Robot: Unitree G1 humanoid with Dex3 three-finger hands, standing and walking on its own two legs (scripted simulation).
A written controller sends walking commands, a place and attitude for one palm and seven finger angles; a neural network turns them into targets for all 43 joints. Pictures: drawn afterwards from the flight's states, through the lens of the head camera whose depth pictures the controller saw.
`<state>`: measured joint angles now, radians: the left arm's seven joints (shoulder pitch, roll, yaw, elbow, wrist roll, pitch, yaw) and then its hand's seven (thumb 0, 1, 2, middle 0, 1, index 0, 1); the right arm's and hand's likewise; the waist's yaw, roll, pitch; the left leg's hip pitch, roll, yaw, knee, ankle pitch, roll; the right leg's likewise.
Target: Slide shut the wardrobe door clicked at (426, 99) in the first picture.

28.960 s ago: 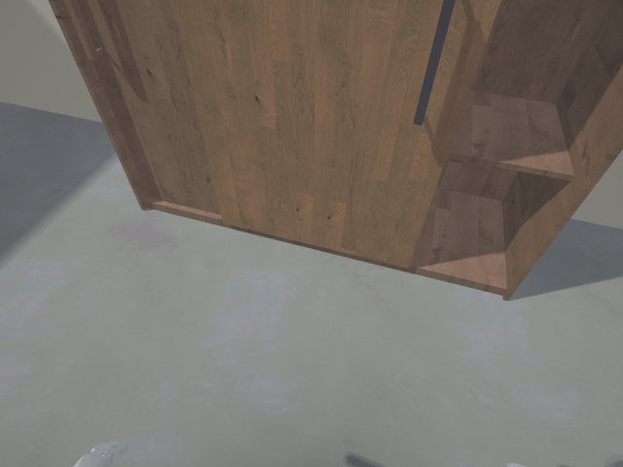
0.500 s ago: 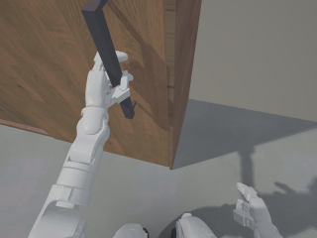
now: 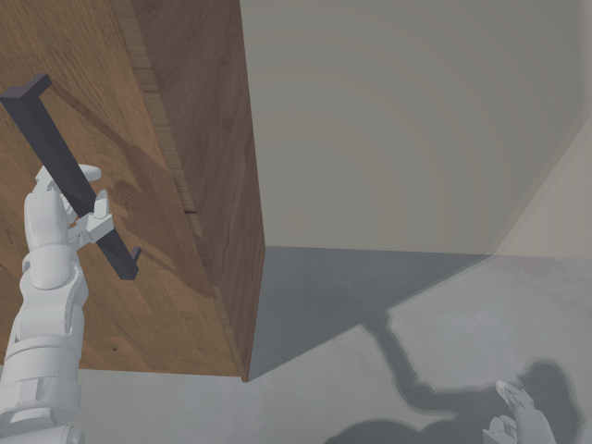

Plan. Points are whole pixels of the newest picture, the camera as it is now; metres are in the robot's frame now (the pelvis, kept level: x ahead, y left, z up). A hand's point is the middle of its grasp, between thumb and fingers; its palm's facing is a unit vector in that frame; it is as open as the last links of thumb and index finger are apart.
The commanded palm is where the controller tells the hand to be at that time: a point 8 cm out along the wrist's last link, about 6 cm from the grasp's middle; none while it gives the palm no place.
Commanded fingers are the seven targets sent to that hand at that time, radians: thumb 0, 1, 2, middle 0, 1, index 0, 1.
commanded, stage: stop walking and hold the door there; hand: left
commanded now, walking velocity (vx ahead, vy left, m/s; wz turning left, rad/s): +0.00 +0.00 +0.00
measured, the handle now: (93, 196) +0.41 +0.31 +0.12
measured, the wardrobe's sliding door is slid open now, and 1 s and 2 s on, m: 0.00 0.00 0.01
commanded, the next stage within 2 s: none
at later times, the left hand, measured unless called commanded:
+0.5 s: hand (100, 216) +0.36 +0.28 +0.12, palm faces +0.43 -0.87 -0.24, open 5.7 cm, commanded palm +0.32 +0.32 +0.12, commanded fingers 0.00 0.90 0.90 -0.45 -1.40 -0.45 -1.40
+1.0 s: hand (98, 217) +0.36 +0.29 +0.12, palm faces +0.38 -0.89 -0.26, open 5.6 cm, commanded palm +0.32 +0.35 +0.12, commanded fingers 0.00 0.90 0.90 -0.45 -1.40 -0.45 -1.40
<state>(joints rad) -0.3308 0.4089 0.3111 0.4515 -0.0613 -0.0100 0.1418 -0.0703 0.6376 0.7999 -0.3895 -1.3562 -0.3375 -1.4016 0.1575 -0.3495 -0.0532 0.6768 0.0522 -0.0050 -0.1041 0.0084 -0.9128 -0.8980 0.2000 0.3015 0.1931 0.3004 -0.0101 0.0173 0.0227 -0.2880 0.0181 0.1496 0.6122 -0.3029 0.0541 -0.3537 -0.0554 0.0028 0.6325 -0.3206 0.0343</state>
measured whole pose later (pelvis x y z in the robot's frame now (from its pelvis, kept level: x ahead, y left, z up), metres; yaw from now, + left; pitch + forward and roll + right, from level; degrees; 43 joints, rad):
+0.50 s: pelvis -0.01 +0.00 +0.01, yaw -5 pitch -1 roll +0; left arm -0.35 0.47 0.35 0.72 -0.04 -0.07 0.13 -0.07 0.66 0.77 -0.36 -1.33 -0.39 -1.40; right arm 0.31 -0.27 0.02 0.73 0.04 -0.02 -0.12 0.01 -0.91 -0.90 0.21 0.30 0.20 0.30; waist -0.03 0.01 -0.08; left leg -0.23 0.04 0.20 0.50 -0.26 0.04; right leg -0.27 -0.03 -0.01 0.48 -0.19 0.02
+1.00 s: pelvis -0.03 +0.02 +0.00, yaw -4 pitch +0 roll +0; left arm -0.45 0.44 0.33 0.75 -0.03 -0.11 0.10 -0.09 0.63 0.78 -0.40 -1.34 -0.43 -1.40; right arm 0.21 -0.34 -0.03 0.71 0.05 0.01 -0.11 0.01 -0.91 -0.90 0.21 0.30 0.20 0.30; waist -0.02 0.05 -0.02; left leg -0.34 0.00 0.06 0.69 -0.40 -0.02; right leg -0.35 -0.08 -0.02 0.52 -0.17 0.05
